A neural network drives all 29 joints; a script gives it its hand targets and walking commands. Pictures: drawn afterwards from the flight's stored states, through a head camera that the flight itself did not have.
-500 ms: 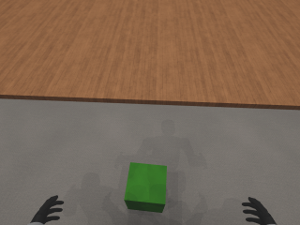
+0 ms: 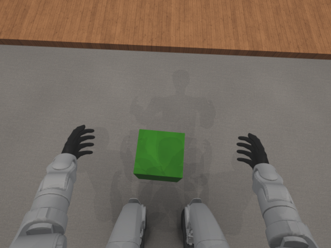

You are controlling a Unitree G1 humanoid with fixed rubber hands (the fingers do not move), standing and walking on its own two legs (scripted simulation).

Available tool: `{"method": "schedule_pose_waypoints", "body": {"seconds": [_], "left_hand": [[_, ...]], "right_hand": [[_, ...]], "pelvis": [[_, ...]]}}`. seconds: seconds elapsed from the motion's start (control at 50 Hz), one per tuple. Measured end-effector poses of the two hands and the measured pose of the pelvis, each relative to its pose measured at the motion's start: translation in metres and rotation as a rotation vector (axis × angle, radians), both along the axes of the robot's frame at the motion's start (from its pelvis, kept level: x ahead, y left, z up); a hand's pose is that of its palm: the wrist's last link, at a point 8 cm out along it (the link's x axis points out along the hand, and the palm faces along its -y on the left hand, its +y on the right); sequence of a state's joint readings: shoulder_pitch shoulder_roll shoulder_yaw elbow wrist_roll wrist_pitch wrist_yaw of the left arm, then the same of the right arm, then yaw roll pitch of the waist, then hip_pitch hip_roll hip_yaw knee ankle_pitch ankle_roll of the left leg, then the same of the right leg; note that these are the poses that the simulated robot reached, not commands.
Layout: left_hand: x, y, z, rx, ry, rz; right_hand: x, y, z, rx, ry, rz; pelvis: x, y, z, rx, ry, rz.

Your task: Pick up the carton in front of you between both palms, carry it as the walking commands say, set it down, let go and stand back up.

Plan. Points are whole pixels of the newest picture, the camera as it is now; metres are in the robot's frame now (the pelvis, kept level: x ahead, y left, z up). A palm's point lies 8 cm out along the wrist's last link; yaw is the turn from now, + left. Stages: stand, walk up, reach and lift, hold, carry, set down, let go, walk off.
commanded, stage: reach and lift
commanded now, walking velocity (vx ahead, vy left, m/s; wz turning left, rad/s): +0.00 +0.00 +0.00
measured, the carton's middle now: (159, 157) +0.41 +0.02 -0.57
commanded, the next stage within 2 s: none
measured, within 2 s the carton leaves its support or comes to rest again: neither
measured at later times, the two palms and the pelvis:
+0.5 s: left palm (103, 124) +0.45 +0.20 -0.19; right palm (219, 135) +0.41 -0.18 -0.19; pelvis -0.05 +0.01 -0.08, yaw -1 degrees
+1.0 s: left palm (116, 147) +0.43 +0.20 -0.43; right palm (205, 154) +0.40 -0.18 -0.43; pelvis -0.08 +0.00 -0.27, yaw -2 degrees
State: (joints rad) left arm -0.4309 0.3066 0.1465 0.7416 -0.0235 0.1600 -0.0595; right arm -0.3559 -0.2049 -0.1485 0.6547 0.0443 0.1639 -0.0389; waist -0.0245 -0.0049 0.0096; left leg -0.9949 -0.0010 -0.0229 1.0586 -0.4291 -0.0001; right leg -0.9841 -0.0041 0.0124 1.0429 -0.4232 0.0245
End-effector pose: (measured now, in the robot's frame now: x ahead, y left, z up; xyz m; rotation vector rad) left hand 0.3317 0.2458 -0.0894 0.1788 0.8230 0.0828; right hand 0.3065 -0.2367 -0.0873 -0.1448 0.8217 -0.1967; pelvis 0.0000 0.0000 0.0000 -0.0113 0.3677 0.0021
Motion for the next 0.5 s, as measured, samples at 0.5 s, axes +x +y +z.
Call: {"method": "schedule_pose_waypoints", "body": {"seconds": [0.5], "left_hand": [[0.119,-0.043,-0.099,-0.107,-0.151,-0.004]], "right_hand": [[0.107,0.061,-0.101,0.086,-0.162,-0.051]], "pelvis": [[-0.051,0.007,-0.076,-0.015,0.418,-0.001]]}}
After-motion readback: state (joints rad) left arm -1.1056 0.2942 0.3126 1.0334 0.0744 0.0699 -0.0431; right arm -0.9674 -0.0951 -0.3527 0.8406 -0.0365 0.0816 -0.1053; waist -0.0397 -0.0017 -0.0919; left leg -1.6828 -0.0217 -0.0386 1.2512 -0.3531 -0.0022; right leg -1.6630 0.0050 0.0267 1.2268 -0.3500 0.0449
